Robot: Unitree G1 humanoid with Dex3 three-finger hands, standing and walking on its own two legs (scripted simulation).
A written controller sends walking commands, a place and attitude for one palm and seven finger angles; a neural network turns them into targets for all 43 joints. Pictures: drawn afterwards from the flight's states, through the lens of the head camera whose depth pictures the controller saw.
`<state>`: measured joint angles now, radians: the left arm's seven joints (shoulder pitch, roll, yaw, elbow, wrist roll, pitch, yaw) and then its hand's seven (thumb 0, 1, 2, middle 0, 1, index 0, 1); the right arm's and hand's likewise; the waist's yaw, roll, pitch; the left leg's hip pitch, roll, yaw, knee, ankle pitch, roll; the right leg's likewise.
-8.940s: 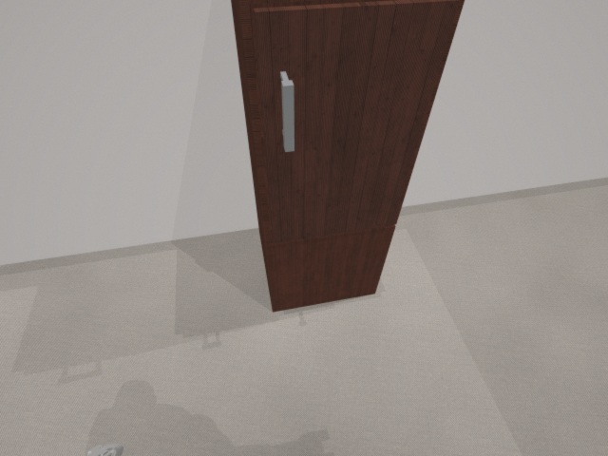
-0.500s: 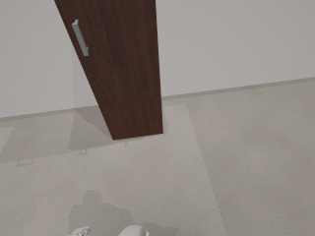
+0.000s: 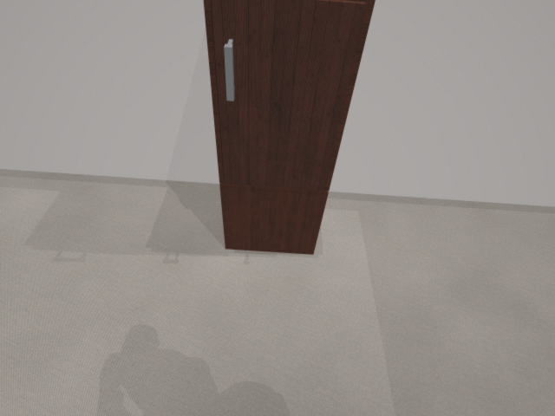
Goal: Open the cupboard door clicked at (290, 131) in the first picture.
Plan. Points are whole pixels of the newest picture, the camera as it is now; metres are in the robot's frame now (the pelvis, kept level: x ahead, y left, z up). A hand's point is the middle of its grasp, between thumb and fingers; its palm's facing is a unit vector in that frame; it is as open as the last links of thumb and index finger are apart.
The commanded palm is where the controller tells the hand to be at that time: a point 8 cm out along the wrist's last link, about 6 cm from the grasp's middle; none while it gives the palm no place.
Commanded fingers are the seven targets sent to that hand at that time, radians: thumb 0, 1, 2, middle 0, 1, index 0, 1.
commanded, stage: take the last steps up to it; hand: left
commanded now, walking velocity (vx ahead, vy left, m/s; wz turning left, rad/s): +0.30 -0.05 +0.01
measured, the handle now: (230, 70) +0.88 +0.19 +0.08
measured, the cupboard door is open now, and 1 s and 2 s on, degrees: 0 0 0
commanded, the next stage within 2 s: come to a stop and stand still in 0.94 s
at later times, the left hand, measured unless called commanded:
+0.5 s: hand out of the picture +0.14 +0.12 -0.17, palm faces +0.07 -0.97 -0.22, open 7.2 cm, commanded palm none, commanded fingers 0.00 0.90 0.90 -0.20 -0.30 -0.20 -0.30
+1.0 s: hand (197, 353) +0.26 +0.16 -0.18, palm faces +0.08 -0.98 -0.16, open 7.4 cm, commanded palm none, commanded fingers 0.00 0.90 0.90 -0.20 -0.30 -0.20 -0.30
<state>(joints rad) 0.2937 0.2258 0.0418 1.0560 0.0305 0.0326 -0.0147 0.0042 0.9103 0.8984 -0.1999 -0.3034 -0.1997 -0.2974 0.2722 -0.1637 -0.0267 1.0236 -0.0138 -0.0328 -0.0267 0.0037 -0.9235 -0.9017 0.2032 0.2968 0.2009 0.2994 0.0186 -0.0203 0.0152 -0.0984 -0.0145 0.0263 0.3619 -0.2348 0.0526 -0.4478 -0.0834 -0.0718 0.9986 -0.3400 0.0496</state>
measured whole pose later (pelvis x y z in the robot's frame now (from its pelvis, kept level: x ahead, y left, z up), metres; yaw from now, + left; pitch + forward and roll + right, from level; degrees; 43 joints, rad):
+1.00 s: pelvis +0.27 -0.01 +0.00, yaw +1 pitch -1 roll +0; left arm 0.30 0.16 0.06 1.09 0.03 0.00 -0.01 0.00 0.91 0.90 -0.20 -0.30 -0.20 -0.30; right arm 0.23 -0.16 -0.05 1.04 -0.02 -0.07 -0.03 -0.02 -0.95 -0.90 0.20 0.30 0.20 0.30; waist 0.02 -0.02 0.03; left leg -0.17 0.03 0.17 0.41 -0.22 0.04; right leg -0.49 -0.11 -0.08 0.99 -0.31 0.01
